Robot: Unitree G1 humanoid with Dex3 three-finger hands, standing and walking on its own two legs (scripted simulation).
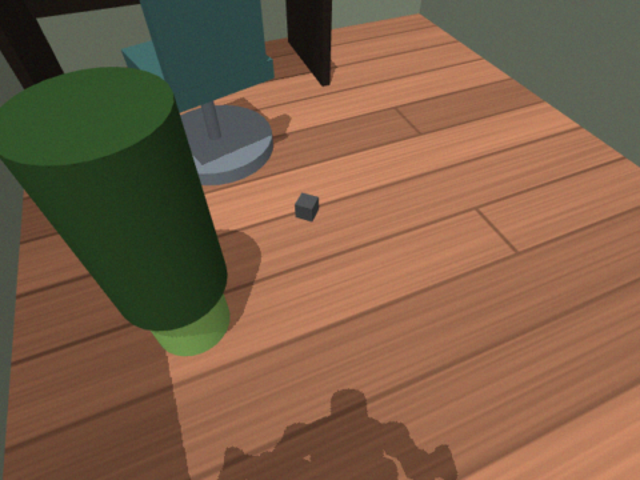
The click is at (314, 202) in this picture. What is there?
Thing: cube
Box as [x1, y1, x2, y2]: [295, 193, 318, 221]
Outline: 301,193 295,203 295,215 296,217 311,221 318,209 318,197
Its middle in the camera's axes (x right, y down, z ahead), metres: -0.05 -0.16 +1.70
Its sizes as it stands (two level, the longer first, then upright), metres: 0.078 0.078 0.078
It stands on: the floor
